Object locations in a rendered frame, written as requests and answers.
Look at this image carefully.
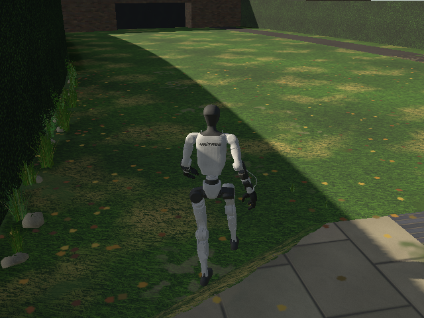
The robot right thigh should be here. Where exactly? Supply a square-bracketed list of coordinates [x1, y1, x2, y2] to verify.
[221, 183, 235, 216]

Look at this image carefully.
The robot left forearm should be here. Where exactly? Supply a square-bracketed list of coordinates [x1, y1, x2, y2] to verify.
[180, 158, 191, 173]

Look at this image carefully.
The robot right forearm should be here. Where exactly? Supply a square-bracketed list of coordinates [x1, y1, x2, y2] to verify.
[238, 161, 254, 193]

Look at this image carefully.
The robot left hand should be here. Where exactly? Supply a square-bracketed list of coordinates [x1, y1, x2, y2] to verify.
[184, 166, 199, 179]

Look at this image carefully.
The robot right upper arm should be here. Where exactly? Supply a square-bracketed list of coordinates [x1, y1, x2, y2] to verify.
[225, 133, 243, 171]

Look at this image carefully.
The robot left shin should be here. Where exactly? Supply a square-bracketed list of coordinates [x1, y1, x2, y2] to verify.
[195, 229, 209, 277]

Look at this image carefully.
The robot left upper arm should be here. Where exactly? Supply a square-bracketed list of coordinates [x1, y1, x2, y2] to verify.
[181, 132, 198, 167]

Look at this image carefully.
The robot right hand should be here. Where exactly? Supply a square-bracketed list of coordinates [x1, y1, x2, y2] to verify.
[242, 191, 257, 210]

